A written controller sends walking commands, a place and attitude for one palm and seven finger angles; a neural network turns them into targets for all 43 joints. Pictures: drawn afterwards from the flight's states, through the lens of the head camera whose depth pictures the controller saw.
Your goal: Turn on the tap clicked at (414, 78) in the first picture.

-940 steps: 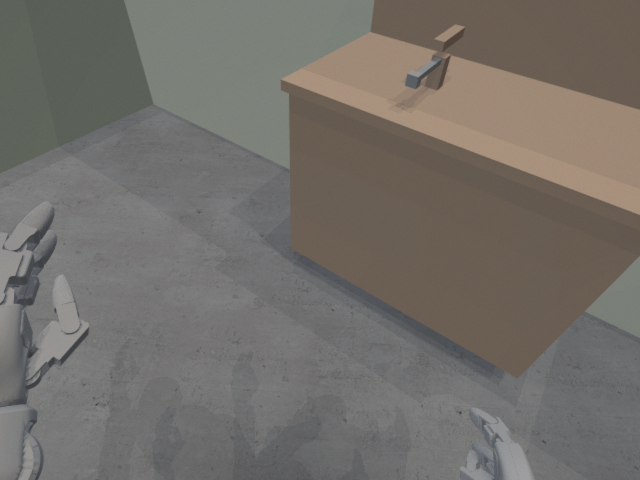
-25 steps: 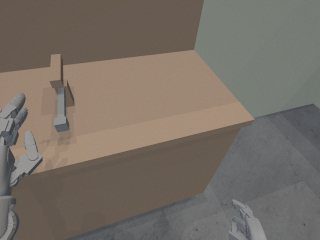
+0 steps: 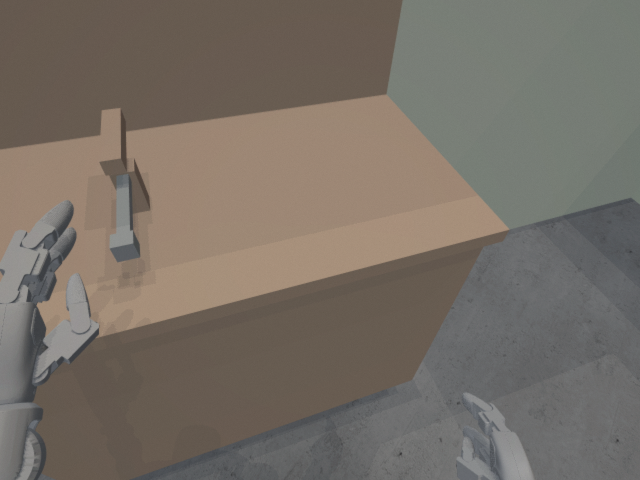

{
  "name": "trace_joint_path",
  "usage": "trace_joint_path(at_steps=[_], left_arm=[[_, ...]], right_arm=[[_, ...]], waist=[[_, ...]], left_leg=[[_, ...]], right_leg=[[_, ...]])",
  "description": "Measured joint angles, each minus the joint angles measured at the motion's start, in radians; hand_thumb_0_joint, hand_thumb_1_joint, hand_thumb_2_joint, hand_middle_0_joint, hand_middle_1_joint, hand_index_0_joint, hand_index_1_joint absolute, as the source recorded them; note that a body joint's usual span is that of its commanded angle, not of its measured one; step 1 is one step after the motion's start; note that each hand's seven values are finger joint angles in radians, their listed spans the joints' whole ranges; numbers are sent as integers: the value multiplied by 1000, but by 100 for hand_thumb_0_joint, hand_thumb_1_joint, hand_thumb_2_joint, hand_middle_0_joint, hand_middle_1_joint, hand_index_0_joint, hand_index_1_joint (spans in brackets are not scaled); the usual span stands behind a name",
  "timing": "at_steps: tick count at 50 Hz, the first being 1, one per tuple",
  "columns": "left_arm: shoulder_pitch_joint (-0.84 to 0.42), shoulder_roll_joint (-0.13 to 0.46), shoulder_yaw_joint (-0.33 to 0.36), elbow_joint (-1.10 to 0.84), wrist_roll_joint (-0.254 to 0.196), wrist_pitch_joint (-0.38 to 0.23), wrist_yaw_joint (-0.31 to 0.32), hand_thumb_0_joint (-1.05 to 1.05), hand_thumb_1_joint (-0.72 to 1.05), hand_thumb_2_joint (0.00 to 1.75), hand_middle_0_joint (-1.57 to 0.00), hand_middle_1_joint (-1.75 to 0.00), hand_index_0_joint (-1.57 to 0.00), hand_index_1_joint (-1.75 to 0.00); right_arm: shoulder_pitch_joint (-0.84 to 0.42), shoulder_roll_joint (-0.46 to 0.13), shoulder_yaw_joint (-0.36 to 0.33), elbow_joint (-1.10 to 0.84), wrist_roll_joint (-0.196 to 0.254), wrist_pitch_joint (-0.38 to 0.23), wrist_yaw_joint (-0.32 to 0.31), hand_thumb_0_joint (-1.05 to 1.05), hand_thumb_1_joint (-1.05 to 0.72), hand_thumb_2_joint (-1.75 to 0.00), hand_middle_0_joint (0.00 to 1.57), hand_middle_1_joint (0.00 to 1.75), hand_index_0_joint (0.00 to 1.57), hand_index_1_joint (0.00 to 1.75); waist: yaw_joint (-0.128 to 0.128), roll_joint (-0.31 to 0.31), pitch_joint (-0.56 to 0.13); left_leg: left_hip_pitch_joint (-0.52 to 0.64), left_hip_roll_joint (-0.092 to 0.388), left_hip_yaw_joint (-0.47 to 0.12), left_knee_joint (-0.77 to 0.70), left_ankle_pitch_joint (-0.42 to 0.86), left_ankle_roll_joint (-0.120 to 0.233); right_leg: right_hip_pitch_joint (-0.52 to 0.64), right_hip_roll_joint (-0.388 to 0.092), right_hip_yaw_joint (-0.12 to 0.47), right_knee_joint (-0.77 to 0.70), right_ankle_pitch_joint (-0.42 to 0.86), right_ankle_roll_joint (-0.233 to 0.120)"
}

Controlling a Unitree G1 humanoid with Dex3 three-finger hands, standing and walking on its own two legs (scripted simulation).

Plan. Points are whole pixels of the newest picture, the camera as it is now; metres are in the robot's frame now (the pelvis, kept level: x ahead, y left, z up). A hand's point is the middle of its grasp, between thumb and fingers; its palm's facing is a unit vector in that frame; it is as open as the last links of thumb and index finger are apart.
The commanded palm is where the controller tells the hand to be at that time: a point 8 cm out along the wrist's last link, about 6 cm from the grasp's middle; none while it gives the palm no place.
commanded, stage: come to a stop and stand still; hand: left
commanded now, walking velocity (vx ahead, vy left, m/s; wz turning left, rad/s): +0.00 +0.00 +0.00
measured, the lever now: (125, 246) +0.36 +0.29 +0.09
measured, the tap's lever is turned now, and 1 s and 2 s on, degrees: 0 0 0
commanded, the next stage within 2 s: look again from close up in 0.40 s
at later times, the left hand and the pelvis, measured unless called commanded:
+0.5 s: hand (62, 318) +0.22 +0.26 +0.16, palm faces +0.41 -0.85 -0.32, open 7.4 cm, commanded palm +0.16 +0.29 +0.18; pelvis +0.00 +0.01 +0.00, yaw +1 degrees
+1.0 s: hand (23, 270) +0.24 +0.29 +0.20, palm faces +0.47 -0.81 -0.35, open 7.4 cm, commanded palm +0.16 +0.29 +0.17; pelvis +0.00 +0.00 +0.00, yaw +3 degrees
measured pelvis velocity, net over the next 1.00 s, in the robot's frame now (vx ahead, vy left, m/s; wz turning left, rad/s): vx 0.00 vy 0.00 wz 0.05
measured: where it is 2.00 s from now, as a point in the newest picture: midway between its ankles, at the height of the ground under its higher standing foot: outside the picture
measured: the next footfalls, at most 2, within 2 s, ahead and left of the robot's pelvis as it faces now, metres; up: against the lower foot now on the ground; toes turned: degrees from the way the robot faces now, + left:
none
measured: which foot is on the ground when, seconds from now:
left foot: down 0.00-1.00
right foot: down 0.00-1.00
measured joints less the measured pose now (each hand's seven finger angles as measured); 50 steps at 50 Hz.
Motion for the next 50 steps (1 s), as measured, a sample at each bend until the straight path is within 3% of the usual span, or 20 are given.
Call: trace_joint_path(at_steps=[9, 19, 31, 45, 46, 47, 48, 50], left_arm=[[-85, -7, 56, 4, 6, 6, 34, 2, 89, 89, -21, -30, -21, -30], [-57, -6, 30, -9, 16, 9, 26, 2, 89, 89, -21, -30, -21, -30], [-51, -9, 37, -45, 14, 30, 29, 2, 89, 89, -21, -30, -21, -30], [-42, -10, 33, -30, 14, 41, 32, 2, 89, 89, -21, -30, -21, -30], [-79, 29, 19, -26, 23, 40, 35, 2, 89, 89, -21, -30, -21, -30], [-155, 86, 21, 6, 53, 36, 16, 2, 89, 89, -21, -30, -21, -30], [-231, 122, 31, 51, 51, 49, -2, 2, 89, 89, -21, -30, -21, -30], [-339, 122, 67, 104, -24, 132, -31, 2, 88, 89, -21, -30, -21, -30]], right_arm=[[22, -8, 4, 40, -4, -19, -20, 2, -90, -90, 20, 30, 20, 30], [-20, 5, 6, 11, -7, -8, -13, 2, -90, -90, 20, 30, 20, 30], [-25, 7, 10, 9, -8, 10, -13, 2, -90, -90, 20, 30, 20, 30], [-19, 7, 6, 9, -4, 27, -16, 2, -90, -90, 20, 30, 20, 30], [6, -12, 34, -30, 13, 38, -44, 2, -90, -90, 20, 30, 20, 30], [27, -18, 41, -45, -5, 28, -52, 2, -90, -90, 20, 30, 20, 30], [30, -19, 40, -31, -18, 19, -42, 2, -90, -90, 20, 30, 20, 30], [10, -22, 43, 23, -33, 14, -13, 2, -90, -90, 20, 30, 20, 30]], waist=[[28, -35, 17], [5, -33, 4], [25, -30, 27], [17, -20, 23], [21, -13, 28], [38, -17, 37], [48, -19, 40], [54, -19, 29]], left_leg=[[8, 2, -18, 5, 1, -1], [23, -1, -11, -12, 3, 4], [31, -8, -19, -19, 7, 8], [32, -8, -22, -27, 12, 8], [13, -6, -35, -6, 7, 9], [4, -13, -44, 10, 4, 8], [3, -19, -49, 13, 4, 2], [10, -27, -46, 5, 11, -8]], right_leg=[[24, 2, -17, -20, 9, -3], [40, -1, -10, -41, 15, 5], [53, -9, -17, -52, 18, 11], [57, -8, -21, -64, 24, 10], [47, 0, -22, -50, 11, 20], [38, 0, -20, -29, 9, 6], [30, -5, -22, -7, 0, -7], [20, -13, -19, 22, -18, -12]])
